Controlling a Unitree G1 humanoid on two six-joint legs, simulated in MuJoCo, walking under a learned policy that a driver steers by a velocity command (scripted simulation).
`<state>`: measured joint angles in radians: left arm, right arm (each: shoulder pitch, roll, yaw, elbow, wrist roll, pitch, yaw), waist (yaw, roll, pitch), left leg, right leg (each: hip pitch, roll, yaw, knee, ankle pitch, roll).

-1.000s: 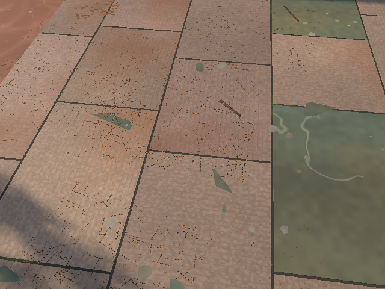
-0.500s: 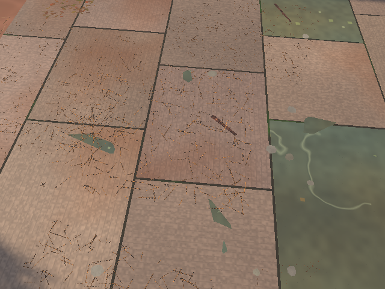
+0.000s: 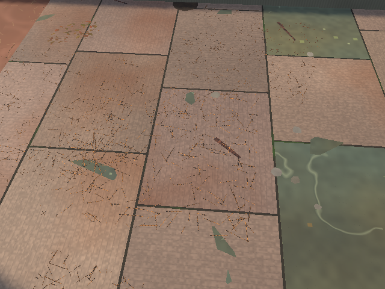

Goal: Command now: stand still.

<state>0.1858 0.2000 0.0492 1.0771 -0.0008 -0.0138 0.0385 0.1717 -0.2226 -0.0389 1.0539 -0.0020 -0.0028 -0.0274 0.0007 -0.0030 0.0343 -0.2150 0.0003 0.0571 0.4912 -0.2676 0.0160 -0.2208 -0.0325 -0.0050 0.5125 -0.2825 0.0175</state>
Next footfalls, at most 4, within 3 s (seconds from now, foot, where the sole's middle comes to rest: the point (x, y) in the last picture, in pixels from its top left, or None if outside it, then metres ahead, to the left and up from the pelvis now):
1.08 left None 0.45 0.09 -0.77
1.62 right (242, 218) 0.77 -0.16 -0.77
2.00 left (180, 213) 0.79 0.08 -0.77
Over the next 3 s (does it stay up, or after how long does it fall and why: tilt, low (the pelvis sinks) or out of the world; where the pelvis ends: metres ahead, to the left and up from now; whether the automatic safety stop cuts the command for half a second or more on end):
stays up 0.74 -0.05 0.00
